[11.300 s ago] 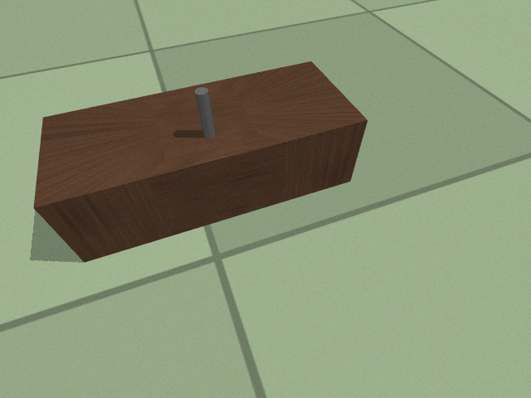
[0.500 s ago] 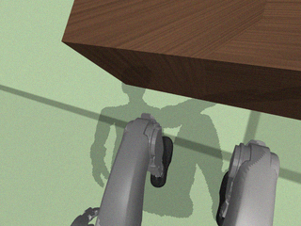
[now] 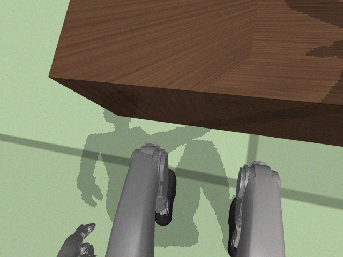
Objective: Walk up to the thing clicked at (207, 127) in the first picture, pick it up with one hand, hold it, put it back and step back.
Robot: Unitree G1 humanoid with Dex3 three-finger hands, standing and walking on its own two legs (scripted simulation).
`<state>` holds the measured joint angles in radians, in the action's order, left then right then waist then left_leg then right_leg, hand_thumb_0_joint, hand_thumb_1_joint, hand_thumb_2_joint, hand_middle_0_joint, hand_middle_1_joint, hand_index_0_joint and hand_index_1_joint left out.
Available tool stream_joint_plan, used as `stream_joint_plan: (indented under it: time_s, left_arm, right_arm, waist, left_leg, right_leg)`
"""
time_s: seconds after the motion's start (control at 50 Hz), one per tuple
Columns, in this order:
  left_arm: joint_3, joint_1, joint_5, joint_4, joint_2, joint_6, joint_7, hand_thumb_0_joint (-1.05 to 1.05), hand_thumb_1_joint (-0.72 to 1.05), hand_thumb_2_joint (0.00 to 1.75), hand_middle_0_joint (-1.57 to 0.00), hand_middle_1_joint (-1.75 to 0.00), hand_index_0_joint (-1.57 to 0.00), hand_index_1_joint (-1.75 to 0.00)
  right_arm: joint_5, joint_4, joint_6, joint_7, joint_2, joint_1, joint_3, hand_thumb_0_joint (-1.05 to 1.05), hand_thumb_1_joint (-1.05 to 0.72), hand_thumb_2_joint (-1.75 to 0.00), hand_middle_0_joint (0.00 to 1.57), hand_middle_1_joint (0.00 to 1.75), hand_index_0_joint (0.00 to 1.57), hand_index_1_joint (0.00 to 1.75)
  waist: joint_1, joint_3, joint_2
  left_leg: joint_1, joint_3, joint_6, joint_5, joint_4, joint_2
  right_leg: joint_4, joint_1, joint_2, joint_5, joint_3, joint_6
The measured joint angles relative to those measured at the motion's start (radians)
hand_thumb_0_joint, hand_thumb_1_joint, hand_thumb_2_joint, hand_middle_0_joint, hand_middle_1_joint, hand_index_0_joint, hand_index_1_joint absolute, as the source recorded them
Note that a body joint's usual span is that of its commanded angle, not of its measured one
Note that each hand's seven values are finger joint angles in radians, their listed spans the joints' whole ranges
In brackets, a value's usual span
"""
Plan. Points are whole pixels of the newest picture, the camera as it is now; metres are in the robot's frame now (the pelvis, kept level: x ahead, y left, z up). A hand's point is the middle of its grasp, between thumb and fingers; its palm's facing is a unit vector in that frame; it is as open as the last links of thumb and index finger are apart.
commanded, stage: close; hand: right
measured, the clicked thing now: out of the picture +0.59 -0.28 +0.07
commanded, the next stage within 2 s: settle in 1.12 s
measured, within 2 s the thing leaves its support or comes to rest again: leaves its support in 1.46 s
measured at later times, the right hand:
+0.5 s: hand out of the picture +0.57 -0.28 +0.03, palm faces +0.28 +0.96 -0.02, open 16.9 cm
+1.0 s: hand out of the picture +0.58 -0.27 +0.02, palm faces +0.28 +0.96 -0.03, open 10.6 cm
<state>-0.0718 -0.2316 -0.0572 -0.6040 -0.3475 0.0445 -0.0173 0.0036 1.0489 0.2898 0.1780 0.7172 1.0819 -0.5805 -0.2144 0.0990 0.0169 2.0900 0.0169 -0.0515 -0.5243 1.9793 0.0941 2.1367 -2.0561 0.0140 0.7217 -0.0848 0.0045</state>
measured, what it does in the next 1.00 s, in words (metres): stands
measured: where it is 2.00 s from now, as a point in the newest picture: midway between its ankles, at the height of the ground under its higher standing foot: (199, 221)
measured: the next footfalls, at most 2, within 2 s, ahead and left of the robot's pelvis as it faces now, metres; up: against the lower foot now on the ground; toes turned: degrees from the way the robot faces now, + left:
none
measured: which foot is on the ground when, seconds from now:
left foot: down 0.00-1.00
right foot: down 0.00-1.00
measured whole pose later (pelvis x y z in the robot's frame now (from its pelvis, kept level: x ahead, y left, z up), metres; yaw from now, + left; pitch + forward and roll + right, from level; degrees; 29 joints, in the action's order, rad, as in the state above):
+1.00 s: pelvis +0.00 +0.00 -0.01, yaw +0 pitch +36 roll +6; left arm -0.07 -0.26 -0.07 -0.63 -0.33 0.07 -0.04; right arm 0.04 1.14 0.38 0.11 0.69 1.12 -0.58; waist -0.24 0.08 0.03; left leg 2.12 0.00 -0.05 -0.52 2.00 0.10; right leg 2.16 -2.08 0.02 0.71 -0.08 0.01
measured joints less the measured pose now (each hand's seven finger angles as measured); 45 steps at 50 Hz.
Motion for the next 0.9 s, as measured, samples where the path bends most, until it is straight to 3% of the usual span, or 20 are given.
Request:
stream_joint_plan:
  time_s: [0.22, 0.58, 0.74, 0.9]
  left_arm:
    - [0.018, 0.022, 0.001, -0.009, 0.004, -0.004, -0.006, 0.00, 0.85, 0.92, -0.22, -0.30, -0.20, -0.30]
    - [0.002, 0.000, -0.015, -0.022, 0.022, 0.014, -0.021, 0.00, 0.88, 0.91, -0.22, -0.31, -0.21, -0.31]
    - [-0.003, -0.017, -0.017, -0.024, 0.019, 0.020, -0.024, 0.00, 0.88, 0.91, -0.22, -0.31, -0.21, -0.31]
    - [-0.003, -0.026, -0.018, -0.026, 0.016, 0.023, -0.022, 0.00, 0.88, 0.91, -0.22, -0.31, -0.21, -0.30]
  right_arm:
    - [-0.016, 0.043, 0.048, 0.007, -0.036, -0.012, -0.002, -0.01, 0.42, -0.08, 0.08, 0.06, 0.07, 0.05]
    - [0.025, 0.097, 0.083, -0.030, -0.013, 0.049, -0.005, -0.01, 0.45, -0.03, 0.19, 0.08, 0.17, 0.07]
    - [0.039, 0.123, 0.088, -0.046, 0.003, 0.070, -0.007, -0.01, 0.43, -0.12, 0.33, 0.21, 0.32, 0.21]
    - [0.043, 0.111, 0.087, -0.057, -0.004, 0.058, -0.003, -0.01, 0.32, -0.30, 0.60, 0.45, 0.59, 0.45]
  waist:
    - [0.014, 0.007, 0.008]
    - [-0.013, -0.013, 0.006]
    - [-0.026, -0.018, 0.011]
    - [-0.029, -0.018, 0.010]
  left_leg:
    - [-0.020, -0.007, 0.001, -0.015, -0.013, 0.004]
    - [0.008, -0.010, 0.000, -0.004, 0.011, 0.004]
    - [0.023, -0.010, -0.002, 0.006, 0.018, 0.002]
    - [0.030, -0.011, -0.003, 0.008, 0.024, 0.001]
  right_leg:
    - [-0.029, 0.029, 0.002, 0.008, 0.009, -0.003]
    - [0.001, -0.003, 0.005, -0.001, 0.009, -0.001]
    - [0.014, -0.021, 0.005, -0.009, 0.008, 0.002]
    - [0.021, -0.029, 0.005, -0.010, 0.007, 0.002]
